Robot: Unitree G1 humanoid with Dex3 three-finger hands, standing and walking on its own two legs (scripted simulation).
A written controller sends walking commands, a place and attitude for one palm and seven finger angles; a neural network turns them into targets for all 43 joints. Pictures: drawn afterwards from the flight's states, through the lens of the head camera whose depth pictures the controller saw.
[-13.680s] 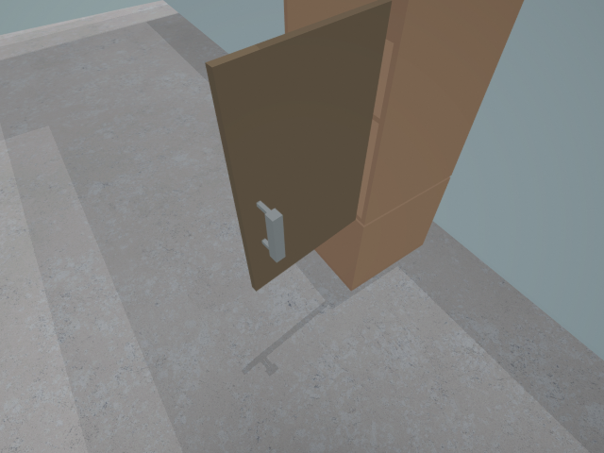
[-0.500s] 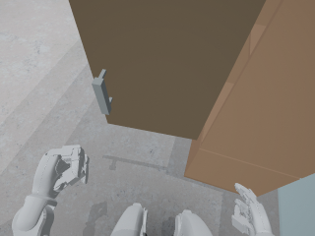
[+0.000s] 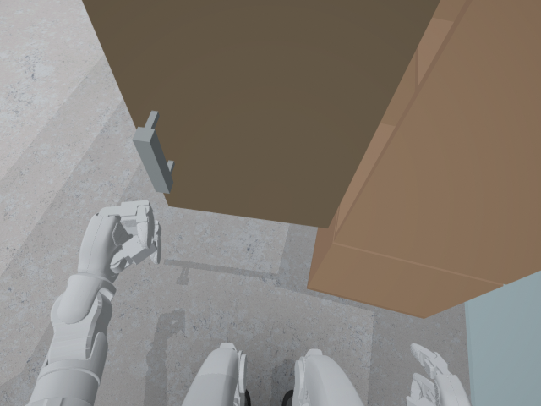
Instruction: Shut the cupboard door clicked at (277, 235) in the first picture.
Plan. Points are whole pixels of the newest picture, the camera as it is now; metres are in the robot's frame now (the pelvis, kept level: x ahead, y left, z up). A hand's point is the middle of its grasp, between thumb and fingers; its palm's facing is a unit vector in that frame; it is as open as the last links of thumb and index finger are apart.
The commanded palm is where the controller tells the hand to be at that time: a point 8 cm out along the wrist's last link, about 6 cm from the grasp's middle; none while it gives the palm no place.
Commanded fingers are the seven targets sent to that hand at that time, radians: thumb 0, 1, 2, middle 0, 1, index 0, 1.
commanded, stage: bring the fist close to the handle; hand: left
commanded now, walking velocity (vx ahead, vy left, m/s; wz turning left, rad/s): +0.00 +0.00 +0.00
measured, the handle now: (159, 153) +0.49 +0.21 +0.02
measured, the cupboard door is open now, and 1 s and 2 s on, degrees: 96 96 77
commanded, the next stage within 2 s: push the door shut along its arc in 0.68 s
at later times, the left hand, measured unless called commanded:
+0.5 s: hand (158, 213) +0.38 +0.19 +0.01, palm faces -0.08 -1.00 -0.03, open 3.1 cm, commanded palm +0.37 +0.23 +0.02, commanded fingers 0.00 0.90 0.90 -1.30 -1.50 -1.30 -1.50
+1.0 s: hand (165, 200) +0.41 +0.18 +0.01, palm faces -0.11 -0.99 -0.04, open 3.1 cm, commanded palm +0.40 +0.22 +0.02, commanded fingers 0.00 0.90 0.90 -1.30 -1.50 -1.30 -1.50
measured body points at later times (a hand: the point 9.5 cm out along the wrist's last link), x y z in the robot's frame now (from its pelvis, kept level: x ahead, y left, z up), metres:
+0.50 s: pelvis +0.00 +0.00 -0.01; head +0.11 +0.02 +0.43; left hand +0.38 +0.24 +0.02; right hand +0.11 -0.26 -0.12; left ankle +0.03 +0.06 -0.61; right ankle +0.03 -0.10 -0.61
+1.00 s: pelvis -0.01 -0.01 -0.01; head +0.12 +0.02 +0.42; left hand +0.41 +0.24 +0.02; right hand +0.12 -0.27 -0.12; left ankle +0.03 +0.06 -0.61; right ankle +0.03 -0.10 -0.61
